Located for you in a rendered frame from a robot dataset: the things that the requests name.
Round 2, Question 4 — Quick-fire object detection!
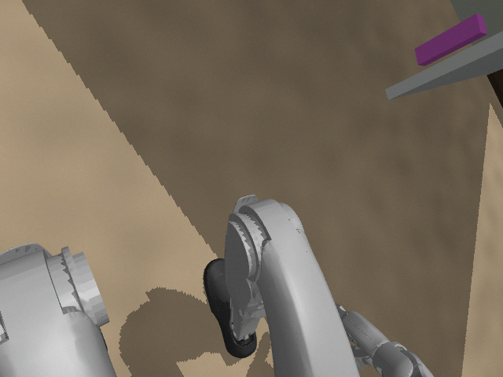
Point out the right robot hand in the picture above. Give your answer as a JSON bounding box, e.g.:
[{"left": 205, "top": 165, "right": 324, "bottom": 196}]
[{"left": 335, "top": 303, "right": 390, "bottom": 370}]

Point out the right robot arm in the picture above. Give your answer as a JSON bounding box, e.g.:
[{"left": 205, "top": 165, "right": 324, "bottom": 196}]
[{"left": 373, "top": 342, "right": 434, "bottom": 377}]

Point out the right robot foot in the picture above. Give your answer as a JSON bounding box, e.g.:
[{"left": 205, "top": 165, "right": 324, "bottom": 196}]
[{"left": 204, "top": 258, "right": 257, "bottom": 358}]

